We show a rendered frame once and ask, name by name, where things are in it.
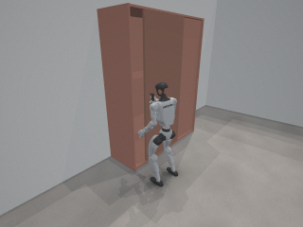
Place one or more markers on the wardrobe door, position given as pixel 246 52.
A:
pixel 191 39
pixel 163 37

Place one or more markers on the robot left hand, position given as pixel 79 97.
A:
pixel 141 134

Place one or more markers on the left robot upper arm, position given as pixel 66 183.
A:
pixel 153 108

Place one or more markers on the left robot forearm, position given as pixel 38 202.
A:
pixel 148 128

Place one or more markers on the right robot upper arm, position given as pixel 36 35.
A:
pixel 174 102

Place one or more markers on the right robot foot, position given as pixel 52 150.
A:
pixel 175 173

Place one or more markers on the robot right hand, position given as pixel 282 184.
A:
pixel 155 99

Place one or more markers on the robot right thigh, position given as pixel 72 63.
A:
pixel 166 144

